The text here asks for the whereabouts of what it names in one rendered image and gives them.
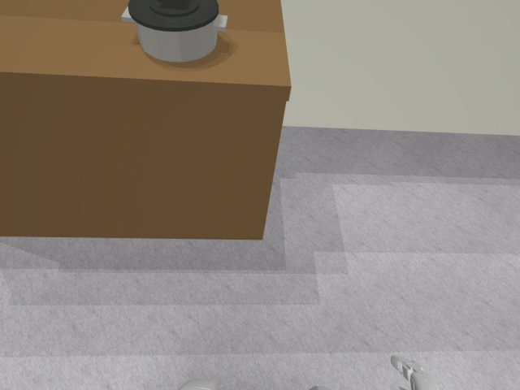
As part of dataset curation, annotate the table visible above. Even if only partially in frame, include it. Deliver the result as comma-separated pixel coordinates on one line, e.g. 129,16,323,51
0,0,292,240

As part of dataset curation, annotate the right robot hand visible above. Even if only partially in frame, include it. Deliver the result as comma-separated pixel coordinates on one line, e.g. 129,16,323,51
390,355,440,390

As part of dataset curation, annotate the pot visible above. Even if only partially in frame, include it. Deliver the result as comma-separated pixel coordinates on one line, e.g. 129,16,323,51
121,6,228,63

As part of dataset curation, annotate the lid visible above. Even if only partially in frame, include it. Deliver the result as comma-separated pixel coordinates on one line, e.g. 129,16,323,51
128,0,219,32

